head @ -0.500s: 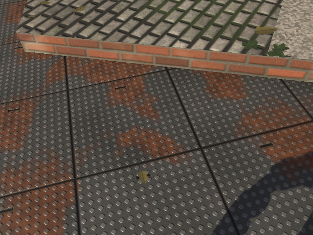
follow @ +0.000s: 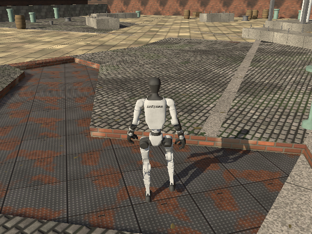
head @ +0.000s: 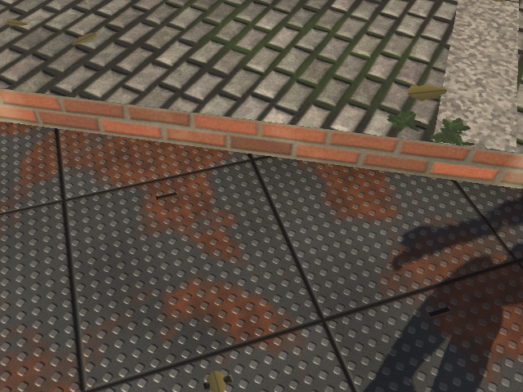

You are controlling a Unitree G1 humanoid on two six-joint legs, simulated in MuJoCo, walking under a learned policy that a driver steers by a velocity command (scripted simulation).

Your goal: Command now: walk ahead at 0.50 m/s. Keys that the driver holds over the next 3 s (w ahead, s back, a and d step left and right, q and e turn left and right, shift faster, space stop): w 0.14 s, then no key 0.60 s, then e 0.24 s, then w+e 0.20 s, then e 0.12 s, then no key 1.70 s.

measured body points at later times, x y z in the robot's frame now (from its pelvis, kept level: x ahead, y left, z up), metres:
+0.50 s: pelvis +0.22 -0.06 -0.01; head +0.26 -0.07 +0.44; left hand +0.35 +0.19 -0.13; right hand +0.31 -0.33 -0.15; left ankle +0.22 +0.10 -0.71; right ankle +0.30 -0.14 -0.75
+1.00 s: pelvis +0.28 -0.04 -0.02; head +0.31 -0.05 +0.43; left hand +0.41 +0.23 -0.14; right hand +0.33 -0.33 -0.16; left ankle +0.28 +0.10 -0.75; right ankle +0.30 -0.14 -0.74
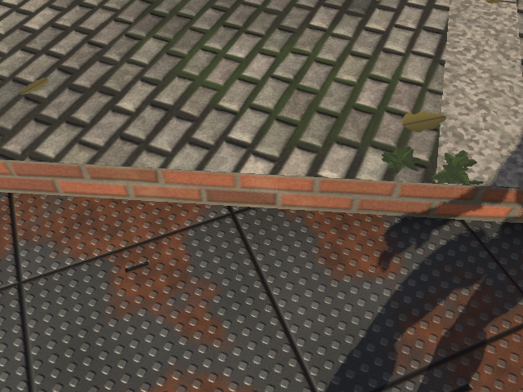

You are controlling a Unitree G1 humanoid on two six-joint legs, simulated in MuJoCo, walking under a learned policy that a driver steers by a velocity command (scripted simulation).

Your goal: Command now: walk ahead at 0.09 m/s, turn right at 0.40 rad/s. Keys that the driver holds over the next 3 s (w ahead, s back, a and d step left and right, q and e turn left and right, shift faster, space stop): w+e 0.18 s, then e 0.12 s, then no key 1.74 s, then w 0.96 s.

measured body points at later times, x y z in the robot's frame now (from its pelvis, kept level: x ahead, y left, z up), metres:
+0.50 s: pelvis +0.13 +0.00 +0.01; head +0.15 -0.01 +0.46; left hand +0.25 +0.28 -0.11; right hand +0.27 -0.29 -0.09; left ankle +0.24 +0.09 -0.73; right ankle +0.03 -0.09 -0.72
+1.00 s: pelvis +0.18 -0.02 +0.01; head +0.19 -0.03 +0.46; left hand +0.32 +0.22 -0.12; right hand +0.22 -0.30 -0.12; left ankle +0.24 +0.09 -0.72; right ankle +0.12 -0.14 -0.72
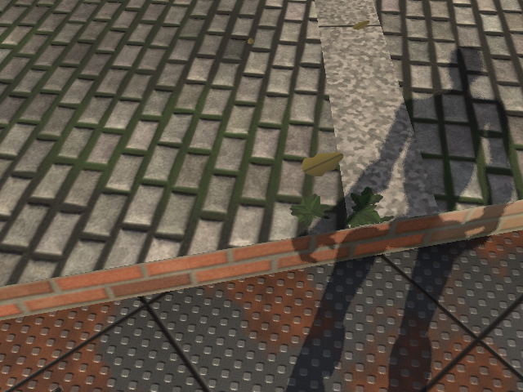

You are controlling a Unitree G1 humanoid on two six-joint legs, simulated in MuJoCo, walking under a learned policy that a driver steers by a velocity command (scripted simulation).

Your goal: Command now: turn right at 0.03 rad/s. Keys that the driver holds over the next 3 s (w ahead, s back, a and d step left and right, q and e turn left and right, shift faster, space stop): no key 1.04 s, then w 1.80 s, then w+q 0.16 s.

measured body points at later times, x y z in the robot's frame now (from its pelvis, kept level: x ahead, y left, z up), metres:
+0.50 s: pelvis +0.01 -0.01 +0.00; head +0.02 -0.01 +0.45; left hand +0.05 +0.25 -0.15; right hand +0.09 -0.27 -0.14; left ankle +0.03 +0.12 -0.73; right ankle -0.03 -0.13 -0.73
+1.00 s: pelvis +0.00 +0.00 +0.00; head +0.01 +0.00 +0.45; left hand +0.00 +0.24 -0.15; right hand +0.05 -0.25 -0.15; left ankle +0.03 +0.12 -0.73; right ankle -0.03 -0.13 -0.73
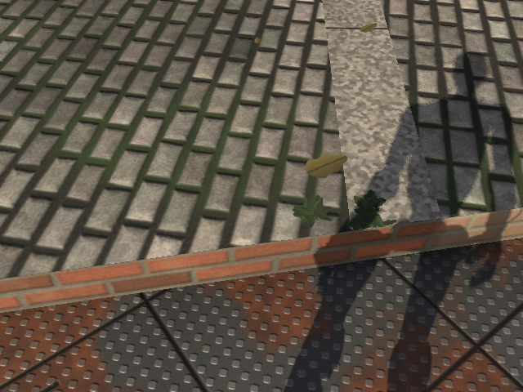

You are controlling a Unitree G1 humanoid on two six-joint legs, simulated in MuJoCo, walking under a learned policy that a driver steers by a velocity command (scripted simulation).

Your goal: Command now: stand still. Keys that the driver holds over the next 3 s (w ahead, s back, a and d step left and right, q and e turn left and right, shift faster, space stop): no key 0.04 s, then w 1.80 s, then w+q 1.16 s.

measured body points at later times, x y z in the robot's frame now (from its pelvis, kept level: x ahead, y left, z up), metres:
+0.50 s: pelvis +0.12 +0.03 +0.01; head +0.12 +0.04 +0.46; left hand +0.21 +0.29 -0.13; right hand +0.05 -0.21 -0.13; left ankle +0.03 +0.12 -0.74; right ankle +0.11 -0.11 -0.64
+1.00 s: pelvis +0.39 -0.04 +0.01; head +0.40 -0.04 +0.46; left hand +0.43 +0.23 -0.12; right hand +0.51 -0.31 -0.11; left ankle +0.45 +0.13 -0.65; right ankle +0.40 -0.12 -0.74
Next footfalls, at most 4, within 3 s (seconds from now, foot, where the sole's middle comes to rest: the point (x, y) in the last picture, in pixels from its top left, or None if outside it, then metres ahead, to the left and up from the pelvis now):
0.76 right None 0.44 -0.12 -0.77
1.24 left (244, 337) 0.65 0.08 -0.77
1.80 right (319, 194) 1.02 -0.14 -0.61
2.46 left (261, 134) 1.29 0.03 -0.61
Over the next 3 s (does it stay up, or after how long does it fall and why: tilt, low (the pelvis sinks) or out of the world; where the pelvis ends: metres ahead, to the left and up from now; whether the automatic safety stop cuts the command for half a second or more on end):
stays up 1.50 -0.02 0.15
